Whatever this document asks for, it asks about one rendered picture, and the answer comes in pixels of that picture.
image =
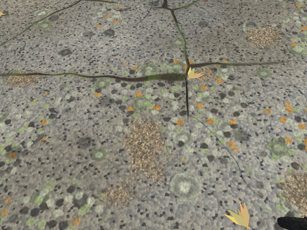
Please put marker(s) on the right robot hand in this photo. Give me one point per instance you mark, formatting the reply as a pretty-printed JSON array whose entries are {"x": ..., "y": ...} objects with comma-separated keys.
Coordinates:
[{"x": 292, "y": 223}]

